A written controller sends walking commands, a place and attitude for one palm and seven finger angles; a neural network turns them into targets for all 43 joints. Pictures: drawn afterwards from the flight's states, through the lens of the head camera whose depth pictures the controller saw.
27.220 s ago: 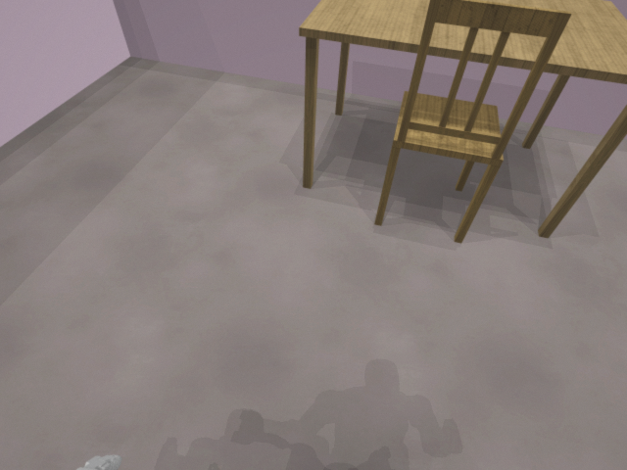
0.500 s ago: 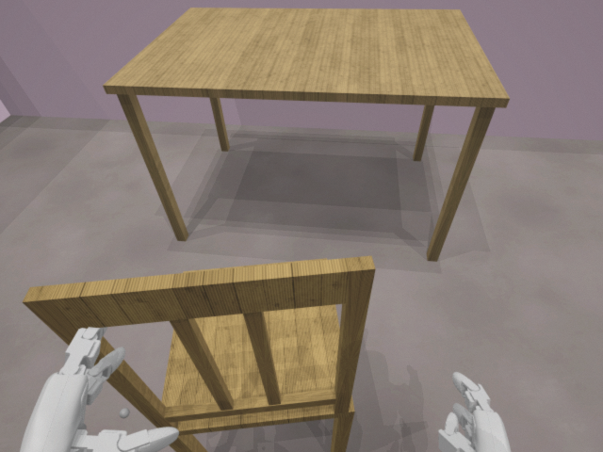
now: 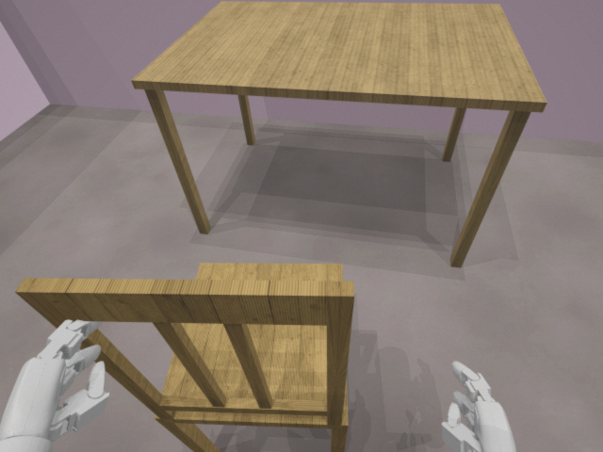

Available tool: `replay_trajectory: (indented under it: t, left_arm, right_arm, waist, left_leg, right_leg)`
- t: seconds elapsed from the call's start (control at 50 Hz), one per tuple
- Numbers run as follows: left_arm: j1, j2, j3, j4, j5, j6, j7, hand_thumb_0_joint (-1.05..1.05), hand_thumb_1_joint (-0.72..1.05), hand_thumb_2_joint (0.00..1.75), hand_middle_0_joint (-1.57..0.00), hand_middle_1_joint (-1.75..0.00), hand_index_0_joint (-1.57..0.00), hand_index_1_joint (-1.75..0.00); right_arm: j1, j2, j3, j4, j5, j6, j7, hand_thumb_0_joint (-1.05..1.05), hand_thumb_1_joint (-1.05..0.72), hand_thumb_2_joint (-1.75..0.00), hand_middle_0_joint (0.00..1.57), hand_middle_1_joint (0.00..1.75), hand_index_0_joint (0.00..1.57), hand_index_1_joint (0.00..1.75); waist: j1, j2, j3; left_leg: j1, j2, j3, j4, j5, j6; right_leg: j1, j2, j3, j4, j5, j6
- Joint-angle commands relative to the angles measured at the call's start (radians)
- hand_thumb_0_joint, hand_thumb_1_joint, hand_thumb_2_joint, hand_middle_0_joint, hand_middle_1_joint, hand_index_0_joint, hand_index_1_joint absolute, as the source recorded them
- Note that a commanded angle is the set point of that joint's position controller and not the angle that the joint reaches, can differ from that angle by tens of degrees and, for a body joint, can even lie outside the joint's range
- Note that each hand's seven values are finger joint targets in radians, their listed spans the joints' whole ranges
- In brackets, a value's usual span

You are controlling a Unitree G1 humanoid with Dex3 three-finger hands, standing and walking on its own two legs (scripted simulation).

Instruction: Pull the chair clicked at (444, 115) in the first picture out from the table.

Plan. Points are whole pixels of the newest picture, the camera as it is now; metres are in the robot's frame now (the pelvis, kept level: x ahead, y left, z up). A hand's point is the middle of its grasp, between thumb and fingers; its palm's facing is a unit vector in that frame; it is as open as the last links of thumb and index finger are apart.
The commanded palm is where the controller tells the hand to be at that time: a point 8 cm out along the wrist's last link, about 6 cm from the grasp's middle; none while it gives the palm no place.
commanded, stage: draw the hand back to the body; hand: left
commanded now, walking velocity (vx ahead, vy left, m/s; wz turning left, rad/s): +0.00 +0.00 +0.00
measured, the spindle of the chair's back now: (197, 368) +0.24 +0.21 -0.07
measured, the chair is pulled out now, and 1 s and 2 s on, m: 0.68 0.69 0.69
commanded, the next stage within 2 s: step back with the hand held close in 0.24 s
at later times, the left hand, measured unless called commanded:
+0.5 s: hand (90, 399) +0.15 +0.26 +0.06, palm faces +0.21 -0.83 -0.52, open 6.7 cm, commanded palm +0.12 +0.30 +0.18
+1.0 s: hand out of the picture +0.09 +0.27 +0.19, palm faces +0.41 -0.73 -0.55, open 6.9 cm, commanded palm +0.04 +0.31 +0.18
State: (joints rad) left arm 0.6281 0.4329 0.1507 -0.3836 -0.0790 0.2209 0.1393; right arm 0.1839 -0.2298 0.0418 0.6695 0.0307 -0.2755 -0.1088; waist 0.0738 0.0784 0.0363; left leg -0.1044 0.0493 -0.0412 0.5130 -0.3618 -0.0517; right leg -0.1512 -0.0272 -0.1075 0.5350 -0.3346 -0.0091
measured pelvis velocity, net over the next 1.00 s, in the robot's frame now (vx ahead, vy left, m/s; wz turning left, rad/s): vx -0.11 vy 0.01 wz -0.01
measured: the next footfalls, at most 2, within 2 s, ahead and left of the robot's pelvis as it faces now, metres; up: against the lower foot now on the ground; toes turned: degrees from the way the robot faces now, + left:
right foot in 1.38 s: -0.18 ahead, -0.09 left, +0.00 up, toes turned -3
left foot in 1.66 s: -0.14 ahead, +0.14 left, +0.00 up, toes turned -3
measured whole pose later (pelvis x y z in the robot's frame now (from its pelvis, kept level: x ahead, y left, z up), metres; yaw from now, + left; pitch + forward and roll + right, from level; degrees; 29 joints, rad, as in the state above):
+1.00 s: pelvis -0.11 +0.01 -0.01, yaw -1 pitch -1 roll -1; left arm 0.57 0.52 0.45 -0.63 -0.05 -0.15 0.19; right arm 0.20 -0.21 0.02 0.63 0.01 -0.16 -0.13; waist 0.05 0.00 0.09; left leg -0.36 0.04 -0.04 0.64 -0.33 -0.03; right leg -0.36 -0.03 -0.10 0.53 -0.15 -0.02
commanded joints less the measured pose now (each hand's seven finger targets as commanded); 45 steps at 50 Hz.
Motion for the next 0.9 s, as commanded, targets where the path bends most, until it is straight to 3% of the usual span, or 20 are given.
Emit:
replay_trajectory:
  t: [0.0, 0.04, 0.14, 0.2, 0.28, 0.32, 0.34, 0.36, 0.38, 0.4, 0.46, 0.54, 0.56, 0.6, 0.64, 0.68, 0.8, 0.86, 0.88]
  left_arm:
    - [-0.280, 0.266, 0.355, -0.538, 0.034, -0.253, 0.101, 0.00, 0.90, 0.90, -0.20, -0.30, -0.20, -0.30]
    - [-0.282, 0.266, 0.357, -0.533, 0.036, -0.257, 0.101, 0.00, 0.90, 0.90, -0.20, -0.30, -0.20, -0.30]
    - [-0.281, 0.268, 0.357, -0.533, 0.041, -0.261, 0.099, 0.00, 0.90, 0.90, -0.20, -0.30, -0.20, -0.30]
    - [-0.281, 0.263, 0.353, -0.527, 0.040, -0.264, 0.097, 0.00, 0.90, 0.90, -0.20, -0.30, -0.20, -0.30]
    - [-0.279, 0.261, 0.352, -0.530, 0.043, -0.267, 0.098, 0.00, 0.90, 0.90, -0.20, -0.30, -0.20, -0.30]
    - [-0.280, 0.268, 0.358, -0.530, 0.044, -0.272, 0.099, 0.00, 0.90, 0.90, -0.20, -0.30, -0.20, -0.30]
    - [-0.318, 0.245, 0.327, -0.532, 0.044, -0.272, 0.097, 0.00, 0.90, 0.90, -0.20, -0.30, -0.20, -0.30]
    - [-0.544, 0.411, 0.453, -0.499, 0.010, -0.320, 0.065, 0.00, 0.90, 0.90, -0.20, -0.30, -0.20, -0.30]
    - [-0.488, 0.361, 0.416, -0.447, 0.005, -0.326, 0.049, 0.00, 0.90, 0.90, -0.20, -0.30, -0.20, -0.30]
    - [-0.430, 0.295, 0.376, -0.412, -0.001, -0.320, 0.040, 0.00, 0.90, 0.90, -0.20, -0.30, -0.20, -0.30]
    - [-0.359, 0.283, 0.363, -0.480, 0.001, -0.336, 0.044, 0.00, 0.90, 0.90, -0.20, -0.30, -0.20, -0.30]
    - [-0.235, 0.293, 0.391, -0.565, 0.000, -0.351, 0.065, 0.00, 0.90, 0.90, -0.20, -0.30, -0.20, -0.30]
    - [-0.198, 0.303, 0.402, -0.579, 0.000, -0.352, 0.067, 0.00, 0.90, 0.90, -0.20, -0.30, -0.20, -0.30]
    - [-0.167, 0.308, 0.414, -0.619, -0.001, -0.356, 0.076, 0.00, 0.90, 0.90, -0.20, -0.30, -0.20, -0.30]
    - [-0.132, 0.317, 0.433, -0.623, -0.002, -0.355, 0.081, 0.00, 0.90, 0.90, -0.20, -0.30, -0.20, -0.30]
    - [-0.092, 0.319, 0.445, -0.624, -0.004, -0.357, 0.082, 0.00, 0.90, 0.90, -0.20, -0.30, -0.20, -0.30]
    - [-0.113, 0.349, 0.486, -0.628, 0.005, -0.394, 0.085, 0.00, 0.90, 0.90, -0.20, -0.30, -0.20, -0.30]
    - [-0.119, 0.352, 0.509, -0.590, 0.014, -0.428, 0.085, 0.00, 0.90, 0.90, -0.20, -0.30, -0.20, -0.30]
    - [-0.115, 0.319, 0.505, -0.544, 0.017, -0.441, 0.088, 0.00, 0.90, 0.90, -0.20, -0.30, -0.20, -0.30]
  right_arm:
    - [-0.091, -0.088, -0.032, -0.148, -0.002, -0.066, 0.002, 0.00, -0.90, -0.90, 0.20, 0.30, 0.20, 0.30]
    - [-0.091, -0.088, -0.033, -0.146, -0.004, -0.069, 0.006, 0.00, -0.90, -0.90, 0.20, 0.30, 0.20, 0.30]
    - [-0.095, -0.087, -0.032, -0.143, -0.004, -0.074, 0.007, 0.00, -0.90, -0.90, 0.20, 0.30, 0.20, 0.30]
    - [-0.096, -0.088, -0.032, -0.143, -0.005, -0.076, 0.005, 0.00, -0.90, -0.90, 0.20, 0.30, 0.20, 0.30]
    - [-0.096, -0.087, -0.028, -0.140, -0.004, -0.081, 0.005, 0.00, -0.90, -0.90, 0.20, 0.30, 0.20, 0.30]
    - [-0.096, -0.088, -0.032, -0.141, -0.005, -0.081, 0.003, 0.00, -0.90, -0.90, 0.20, 0.30, 0.20, 0.30]
    - [-0.091, -0.091, -0.029, -0.139, -0.005, -0.082, 0.003, 0.00, -0.90, -0.90, 0.20, 0.30, 0.20, 0.30]
    - [-0.057, -0.106, -0.039, -0.219, 0.027, -0.022, -0.003, 0.00, -0.90, -0.90, 0.20, 0.30, 0.20, 0.30]
    - [-0.055, -0.114, -0.055, -0.202, 0.027, 0.006, -0.012, 0.00, -0.90, -0.90, 0.20, 0.30, 0.20, 0.30]
    - [-0.056, -0.109, -0.055, -0.213, 0.028, 0.021, -0.011, 0.00, -0.90, -0.90, 0.20, 0.30, 0.20, 0.30]
    - [-0.093, -0.111, -0.054, -0.239, 0.024, 0.052, -0.010, 0.00, -0.90, -0.90, 0.20, 0.30, 0.20, 0.30]
    - [-0.101, -0.106, -0.065, -0.265, 0.019, 0.090, -0.010, 0.00, -0.90, -0.90, 0.20, 0.30, 0.20, 0.30]
    - [-0.111, -0.108, -0.070, -0.265, 0.021, 0.094, -0.012, 0.00, -0.90, -0.90, 0.20, 0.30, 0.20, 0.30]
    - [-0.109, -0.104, -0.073, -0.274, 0.017, 0.103, -0.016, 0.00, -0.90, -0.90, 0.20, 0.30, 0.20, 0.30]
    - [-0.107, -0.099, -0.077, -0.275, 0.016, 0.109, -0.022, 0.00, -0.90, -0.90, 0.20, 0.30, 0.20, 0.30]
    - [-0.106, -0.098, -0.080, -0.272, 0.016, 0.110, -0.025, 0.00, -0.90, -0.90, 0.20, 0.30, 0.20, 0.30]
    - [-0.080, -0.104, -0.078, -0.247, 0.002, 0.083, -0.040, 0.00, -0.90, -0.90, 0.20, 0.30, 0.20, 0.30]
    - [-0.063, -0.103, -0.078, -0.224, -0.003, 0.055, -0.041, 0.00, -0.90, -0.90, 0.20, 0.30, 0.20, 0.30]
    - [-0.045, -0.101, -0.073, -0.216, -0.011, 0.051, -0.039, 0.00, -0.90, -0.90, 0.20, 0.30, 0.20, 0.30]
  waist:
    - [-0.006, 0.150, -0.225]
    - [-0.005, 0.120, -0.233]
    - [-0.001, 0.144, -0.229]
    - [-0.004, 0.125, -0.210]
    - [-0.001, 0.161, -0.210]
    - [-0.001, 0.148, -0.205]
    - [-0.011, 0.133, -0.209]
    - [-0.017, 0.123, -0.042]
    - [-0.045, 0.036, -0.054]
    - [-0.049, -0.005, -0.075]
    - [-0.041, 0.110, -0.197]
    - [-0.033, 0.099, -0.280]
    - [-0.029, 0.142, -0.312]
    - [-0.030, 0.131, -0.307]
    - [-0.029, 0.105, -0.306]
    - [-0.028, 0.138, -0.298]
    - [-0.033, 0.150, -0.210]
    - [-0.043, 0.113, -0.193]
    - [-0.047, 0.072, -0.176]
  left_leg:
    - [0.025, -0.003, 0.040, -0.042, 0.526, 0.042]
    - [0.023, -0.002, 0.039, -0.042, 0.520, 0.044]
    - [0.016, -0.002, 0.037, -0.049, 0.492, 0.043]
    - [0.003, -0.002, 0.034, -0.055, 0.448, 0.043]
    - [-0.010, -0.005, 0.032, -0.056, 0.422, 0.041]
    - [-0.006, -0.002, 0.034, -0.057, 0.409, 0.043]
    - [-0.002, -0.004, 0.035, -0.057, 0.403, 0.044]
    - [-0.036, 0.019, 0.011, -0.081, 0.336, 0.049]
    - [-0.049, 0.033, 0.009, -0.082, 0.316, 0.054]
    - [-0.032, 0.027, 0.013, -0.079, 0.336, 0.049]
    - [0.025, 0.037, 0.019, -0.080, 0.474, 0.049]
    - [0.015, 0.065, 0.011, -0.062, 0.581, 0.052]
    - [0.022, 0.064, 0.010, -0.067, 0.584, 0.054]
    - [-0.013, 0.078, -0.003, -0.063, 0.584, 0.056]
    - [-0.053, 0.081, -0.010, -0.055, 0.543, 0.055]
    - [-0.082, 0.086, -0.021, -0.072, 0.466, 0.057]
    - [-0.290, 0.098, -0.054, -0.118, 0.112, 0.073]
    - [-0.331, 0.065, -0.043, -0.099, -0.080, 0.073]
    - [-0.312, 0.041, -0.027, -0.067, -0.131, 0.064]
  right_leg:
    - [0.095, -0.050, 0.025, -0.032, 0.478, -0.003]
    - [0.097, -0.049, 0.023, -0.031, 0.472, -0.002]
    - [0.089, -0.051, 0.024, -0.034, 0.434, -0.004]
    - [0.078, -0.049, 0.025, -0.041, 0.404, -0.005]
    - [0.077, -0.052, 0.029, -0.044, 0.376, -0.009]
    - [0.068, -0.050, 0.028, -0.045, 0.367, -0.008]
    - [0.062, -0.050, 0.024, -0.044, 0.362, -0.006]
    - [-0.031, -0.066, 0.149, -0.106, 0.416, -0.014]
    - [-0.017, -0.090, 0.147, -0.124, 0.478, -0.012]
    - [0.015, -0.094, 0.139, -0.117, 0.523, -0.010]
    - [0.088, -0.103, 0.133, -0.071, 0.616, -0.008]
    - [0.137, -0.100, 0.114, -0.027, 0.646, 0.000]
    - [0.151, -0.097, 0.116, -0.014, 0.640, -0.002]
    - [0.145, -0.094, 0.107, -0.002, 0.623, 0.003]
    - [0.146, -0.095, 0.104, 0.003, 0.616, 0.003]
    - [0.130, -0.091, 0.104, 0.002, 0.536, 0.003]
    - [0.108, -0.078, 0.119, 0.000, 0.291, 0.018]
    - [0.067, -0.095, 0.176, -0.061, 0.175, 0.006]
    - [0.000, -0.111, 0.196, -0.112, 0.076, -0.003]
